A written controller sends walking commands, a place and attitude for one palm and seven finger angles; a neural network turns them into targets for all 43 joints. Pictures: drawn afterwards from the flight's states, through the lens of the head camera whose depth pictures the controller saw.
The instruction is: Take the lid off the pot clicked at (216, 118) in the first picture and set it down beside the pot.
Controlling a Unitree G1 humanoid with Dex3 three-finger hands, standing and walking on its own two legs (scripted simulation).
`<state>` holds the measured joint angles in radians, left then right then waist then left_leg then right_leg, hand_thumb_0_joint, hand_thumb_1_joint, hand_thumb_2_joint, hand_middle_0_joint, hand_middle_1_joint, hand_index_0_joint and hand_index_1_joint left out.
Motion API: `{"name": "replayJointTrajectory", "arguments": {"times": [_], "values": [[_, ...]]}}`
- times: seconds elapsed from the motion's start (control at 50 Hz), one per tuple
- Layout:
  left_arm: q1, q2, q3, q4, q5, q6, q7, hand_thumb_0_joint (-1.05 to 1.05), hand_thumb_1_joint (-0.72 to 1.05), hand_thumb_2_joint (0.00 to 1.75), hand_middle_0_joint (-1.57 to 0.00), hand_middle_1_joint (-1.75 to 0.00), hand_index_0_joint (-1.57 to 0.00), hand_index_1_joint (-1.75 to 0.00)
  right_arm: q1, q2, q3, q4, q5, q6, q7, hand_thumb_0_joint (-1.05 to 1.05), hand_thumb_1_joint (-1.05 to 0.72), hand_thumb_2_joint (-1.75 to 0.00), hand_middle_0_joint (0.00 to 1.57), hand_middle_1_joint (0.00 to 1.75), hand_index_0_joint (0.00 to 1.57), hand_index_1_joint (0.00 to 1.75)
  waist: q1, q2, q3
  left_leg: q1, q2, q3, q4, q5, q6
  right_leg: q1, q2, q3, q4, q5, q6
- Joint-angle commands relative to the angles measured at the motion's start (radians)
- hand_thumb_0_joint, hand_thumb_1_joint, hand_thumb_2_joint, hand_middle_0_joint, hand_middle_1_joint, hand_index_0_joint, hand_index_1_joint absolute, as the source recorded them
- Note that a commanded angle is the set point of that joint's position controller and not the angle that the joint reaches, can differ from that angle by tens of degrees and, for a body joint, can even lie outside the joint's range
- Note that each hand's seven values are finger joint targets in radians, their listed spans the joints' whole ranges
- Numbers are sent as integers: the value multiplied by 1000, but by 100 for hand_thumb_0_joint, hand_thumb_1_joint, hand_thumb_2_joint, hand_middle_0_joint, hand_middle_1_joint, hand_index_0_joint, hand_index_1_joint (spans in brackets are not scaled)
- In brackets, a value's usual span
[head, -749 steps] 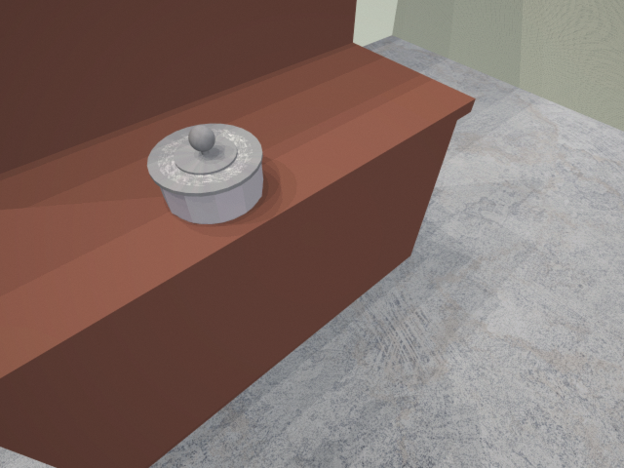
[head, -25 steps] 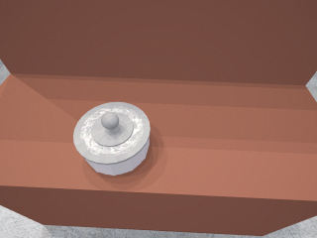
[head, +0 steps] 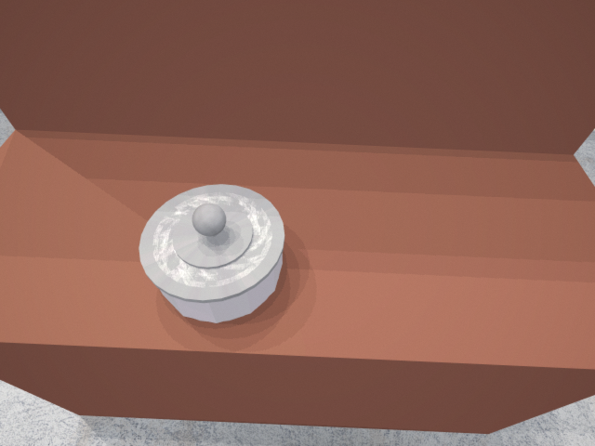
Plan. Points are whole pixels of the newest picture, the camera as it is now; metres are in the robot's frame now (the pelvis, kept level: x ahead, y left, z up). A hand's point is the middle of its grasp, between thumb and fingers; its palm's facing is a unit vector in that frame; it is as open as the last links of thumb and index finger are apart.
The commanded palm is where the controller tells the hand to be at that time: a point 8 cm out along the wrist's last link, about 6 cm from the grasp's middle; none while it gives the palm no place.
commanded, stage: shuffle to correct the standing spot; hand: left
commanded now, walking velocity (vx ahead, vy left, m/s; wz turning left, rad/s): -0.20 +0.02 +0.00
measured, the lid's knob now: (209, 219) +0.39 +0.15 +0.08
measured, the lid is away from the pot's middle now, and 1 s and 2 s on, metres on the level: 0.00 0.00 0.00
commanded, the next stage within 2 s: come to a stop and stand still in 0.24 s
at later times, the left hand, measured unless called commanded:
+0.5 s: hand out of the picture -0.03 +0.21 -0.19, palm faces +0.04 -0.97 -0.25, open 7.4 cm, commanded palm none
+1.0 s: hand out of the picture -0.06 +0.23 -0.17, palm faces +0.02 -0.97 -0.22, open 7.4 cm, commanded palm none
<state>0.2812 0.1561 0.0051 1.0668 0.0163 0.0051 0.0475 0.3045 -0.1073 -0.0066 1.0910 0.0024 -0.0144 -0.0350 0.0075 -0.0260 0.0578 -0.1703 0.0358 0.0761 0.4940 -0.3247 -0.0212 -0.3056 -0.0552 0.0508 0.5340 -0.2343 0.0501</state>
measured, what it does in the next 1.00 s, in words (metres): steps on the spot: right foot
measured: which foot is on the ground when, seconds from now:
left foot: down 0.00-1.00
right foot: down 0.00-0.36, up 0.38-0.48, down 0.50-1.00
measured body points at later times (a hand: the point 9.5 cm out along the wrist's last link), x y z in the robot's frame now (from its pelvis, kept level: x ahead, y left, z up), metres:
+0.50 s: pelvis -0.07 +0.01 -0.02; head -0.03 +0.02 +0.43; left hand -0.03 +0.26 -0.17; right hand -0.04 -0.22 -0.17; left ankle -0.04 +0.13 -0.73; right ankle -0.07 -0.12 -0.73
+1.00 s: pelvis -0.06 +0.05 +0.00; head -0.06 +0.04 +0.44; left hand -0.06 +0.28 -0.16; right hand -0.06 -0.18 -0.16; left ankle -0.04 +0.13 -0.73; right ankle -0.07 -0.12 -0.73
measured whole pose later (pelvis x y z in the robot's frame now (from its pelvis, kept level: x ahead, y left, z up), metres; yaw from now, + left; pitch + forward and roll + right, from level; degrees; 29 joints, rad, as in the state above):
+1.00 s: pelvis -0.06 +0.05 +0.00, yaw +1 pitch +0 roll -1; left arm 0.33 0.16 -0.01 1.04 0.02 -0.01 0.04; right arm 0.33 -0.16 -0.01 1.02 -0.02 0.01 -0.01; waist -0.01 0.03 -0.01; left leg -0.32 0.00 0.08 0.59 -0.28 0.05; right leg -0.26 -0.05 0.02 0.57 -0.31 0.03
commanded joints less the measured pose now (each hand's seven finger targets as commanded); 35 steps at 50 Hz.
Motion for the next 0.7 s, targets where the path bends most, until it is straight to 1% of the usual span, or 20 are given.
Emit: {"name": "replayJointTrajectory", "arguments": {"times": [0.0, 0.08, 0.12, 0.2, 0.24, 0.26, 0.3, 0.34, 0.36, 0.38, 0.4, 0.44, 0.46, 0.48, 0.5, 0.52, 0.54, 0.56, 0.62, 0.68], "values": [[73, 125, 34, -63, 2, 1, 12, 0, 90, 90, -20, -30, -20, -30, 77, -120, -42, -57, 3, -2, -3, 0, -90, -90, 20, 30, 20, 30, -3, 25, -49, -22, 101, -61, -27, 402, 49, 24, -60, 38, 15, 340, -75], [61, 139, 47, -97, 8, 13, 12, 0, 90, 90, -20, -30, -20, -30, 54, -135, -57, -99, -2, 18, 4, 0, -90, -90, 20, 30, 20, 30, -5, 15, -50, -77, 88, -63, 18, 262, 51, -19, -65, 65, 21, 266, -79], [52, 155, 51, -113, 11, 17, 9, 0, 90, 90, -20, -30, -20, -30, 48, -144, -63, -118, -3, 25, 6, 0, -90, -90, 20, 30, 20, 30, -7, -19, -50, -104, 73, -54, 53, 173, 49, -43, -79, 91, 2, 216, -88], [13, 196, 60, -151, 16, 30, 3, 0, 90, 90, -20, -30, -20, -30, 66, -133, -72, -138, -7, 41, 15, 0, -90, -90, 20, 30, 20, 30, -18, -107, -25, -136, 25, -42, 121, -47, 43, -140, -125, 154, -104, -18, -122], [-12, 205, 65, -168, 17, 38, 1, 0, 90, 90, -20, -30, -20, -30, 92, -138, -73, -141, -10, 41, 20, 0, -90, -90, 20, 30, 20, 30, -28, -120, -20, -135, 16, -43, 128, -91, 43, -191, -134, 165, -124, -136, -125], [-24, 202, 65, -178, 17, 42, -1, 0, 90, 90, -20, -30, -20, -30, 100, -142, -73, -143, -11, 39, 21, 0, -90, -90, 20, 30, 20, 30, -32, -90, -17, -130, 28, -59, 103, -96, 50, -220, -122, 147, -112, -189, -121], [-30, 175, 61, -193, 16, 49, -2, 0, 90, 90, -20, -30, -20, -30, 68, -164, -76, -159, -16, 37, 23, 0, -90, -90, 20, 30, 20, 30, -24, 55, 31, -198, 97, -144, -18, -137, 88, -245, -30, 50, -16, -286, -87], [38, 116, 59, -174, 12, 48, 3, 0, 90, 90, -20, -30, -20, -30, -32, -210, -78, -199, -23, 31, 23, 0, -90, -90, 20, 30, 20, 30, 22, 226, -4, -409, 223, -262, -186, -155, 158, -64, 71, -73, 332, -218, -51], [89, 89, 52, -154, 10, 46, 7, 0, 90, 90, -20, -30, -20, -30, -95, -221, -78, -216, -25, 26, 21, 0, -90, -90, 20, 30, 20, 30, 57, 220, -59, -465, 251, -284, -221, -112, 186, 27, 78, -72, 484, -182, -50], [114, 78, 45, -146, 10, 44, 12, 0, 90, 90, -20, -30, -20, -30, -130, -216, -74, -224, -27, 22, 20, 0, -90, -90, 20, 30, 20, 30, 72, 170, -78, -451, 243, -265, -206, -63, 193, 32, 65, -55, 523, -178, -49], [132, 73, 35, -143, 9, 36, 14, 0, 90, 90, -20, -30, -20, -30, -143, -200, -67, -223, -26, 17, 18, 0, -90, -90, 20, 30, 20, 30, 79, 115, -87, -422, 233, -243, -178, -42, 193, 37, 49, -48, 470, -199, -52], [151, 63, 10, -127, 14, 11, 11, 0, 90, 90, -20, -30, -20, -30, -94, -160, -50, -186, -19, 14, 10, 0, -90, -90, 20, 30, 20, 30, 67, 76, -44, -225, 148, -165, 2, 18, 130, -16, 7, -20, 33, -114, -54], [134, 88, 3, -117, 15, -7, 11, 0, 90, 90, -20, -30, -20, -30, -18, -118, -46, -170, -11, 16, 8, 0, -90, -90, 20, 30, 20, 30, 10, 11, -45, -164, 80, -120, 97, 57, 89, -25, -35, 107, -95, 21, -82], [84, 129, 0, -124, 11, -16, 11, 0, 90, 90, -20, -30, -20, -30, 38, -83, -37, -152, -2, 16, 10, 0, -90, -90, 20, 30, 20, 30, -34, -22, -48, -129, 30, -61, 111, 21, 51, -64, -115, 191, -133, 101, -121], [50, 150, -4, -133, 10, -17, 6, 0, 90, 90, -20, -30, -20, -30, 70, -68, -34, -132, -2, 16, 13, 0, -90, -90, 20, 30, 20, 30, -55, 32, -52, -53, 24, -63, 65, 43, 45, -98, -119, 159, -138, 151, -127], [44, 143, -4, -122, 6, -22, 6, 0, 90, 90, -20, -30, -20, -30, 76, -88, -32, -118, -6, 14, 12, 0, -90, -90, 20, 30, 20, 30, -56, -46, -100, -25, 43, -54, 59, 119, 35, -55, -84, 150, -111, 186, -116], [45, 131, -9, -109, 1, -23, 6, 0, 90, 90, -20, -30, -20, -30, 57, -106, -35, -107, -3, 10, 10, 0, -90, -90, 20, 30, 20, 30, -46, -105, -100, 2, 61, -61, 39, 144, 35, -49, -72, 121, -111, 169, -105], [47, 123, -13, -99, 1, -20, 4, 0, 90, 90, -20, -30, -20, -30, 51, -119, -35, -97, -1, 7, 13, 0, -90, -90, 20, 30, 20, 30, -43, -114, -63, -2, 70, -68, 4, 106, 36, -64, -61, 99, -127, 78, -93], [78, 108, -16, -76, 5, -11, 1, 0, 90, 90, -20, -30, -20, -30, 23, -120, -25, -77, -2, 2, 17, 0, -90, -90, 20, 30, 20, 30, -22, 22, 71, -85, 82, -100, -93, -40, 48, -96, -26, 85, -170, -128, -82], [115, 100, -15, -53, 6, -13, -1, 0, 90, 90, -20, -30, -20, -30, 37, -116, -22, -64, -3, -3, 19, 0, -90, -90, 20, 30, 20, 30, -13, 44, 59, -99, 86, -117, -130, -108, 53, -81, -20, 75, -182, -175, -79]]}}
